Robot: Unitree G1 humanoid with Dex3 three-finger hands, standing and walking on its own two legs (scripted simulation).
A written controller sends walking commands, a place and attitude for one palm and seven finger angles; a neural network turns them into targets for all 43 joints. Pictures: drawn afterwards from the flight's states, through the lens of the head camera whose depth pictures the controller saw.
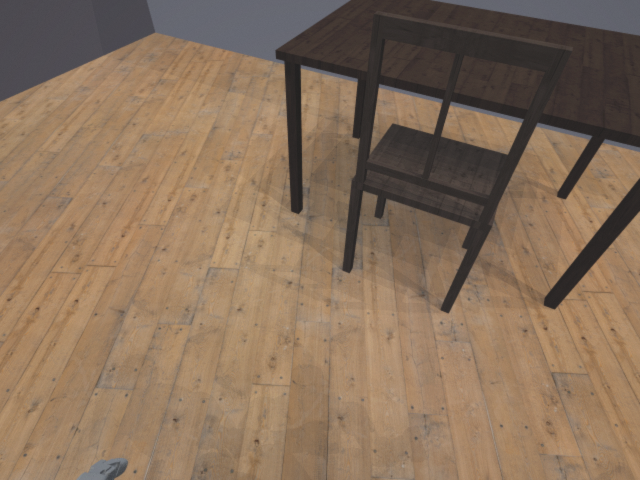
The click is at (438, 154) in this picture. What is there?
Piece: chair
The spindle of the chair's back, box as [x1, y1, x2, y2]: [422, 54, 463, 179]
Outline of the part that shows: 463,55 455,54 422,176 426,179 428,177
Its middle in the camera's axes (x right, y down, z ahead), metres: +0.31 -0.29 +0.99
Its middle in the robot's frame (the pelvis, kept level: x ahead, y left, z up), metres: +0.95 -0.26 -0.04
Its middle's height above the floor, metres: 0.73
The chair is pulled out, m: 0.00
